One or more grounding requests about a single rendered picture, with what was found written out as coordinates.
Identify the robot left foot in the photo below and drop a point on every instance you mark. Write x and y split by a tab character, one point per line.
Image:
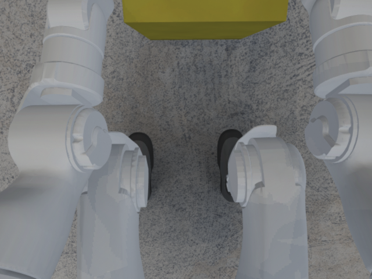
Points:
146	147

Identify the right robot upper arm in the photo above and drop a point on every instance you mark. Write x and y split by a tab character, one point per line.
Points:
340	133

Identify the left robot upper arm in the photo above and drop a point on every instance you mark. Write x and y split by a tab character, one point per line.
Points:
56	148

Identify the robot left forearm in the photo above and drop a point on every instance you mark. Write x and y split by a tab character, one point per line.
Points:
73	50

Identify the carton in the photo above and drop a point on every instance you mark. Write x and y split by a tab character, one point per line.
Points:
202	19

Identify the robot right forearm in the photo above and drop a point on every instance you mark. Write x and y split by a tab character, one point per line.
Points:
342	44

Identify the right robot shin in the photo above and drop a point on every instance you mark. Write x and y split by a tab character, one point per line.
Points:
270	131

